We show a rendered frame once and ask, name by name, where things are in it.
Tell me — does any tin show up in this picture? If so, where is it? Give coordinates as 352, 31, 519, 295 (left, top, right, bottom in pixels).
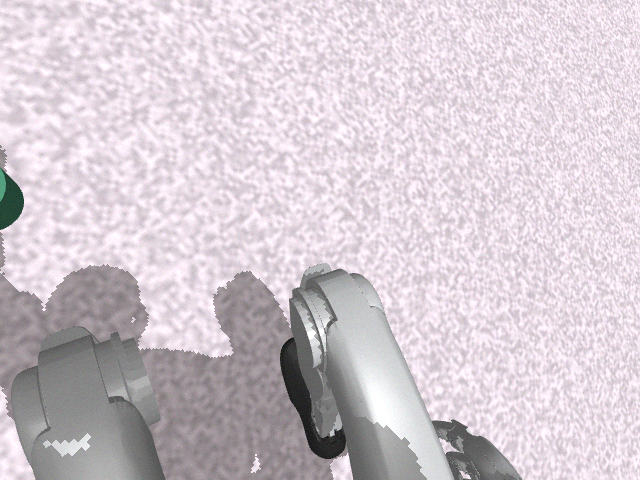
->
0, 167, 24, 230

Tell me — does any right robot hand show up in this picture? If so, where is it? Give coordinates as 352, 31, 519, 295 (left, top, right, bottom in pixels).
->
432, 419, 523, 480

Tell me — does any right robot foot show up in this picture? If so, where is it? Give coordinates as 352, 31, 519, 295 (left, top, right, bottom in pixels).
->
280, 337, 346, 459

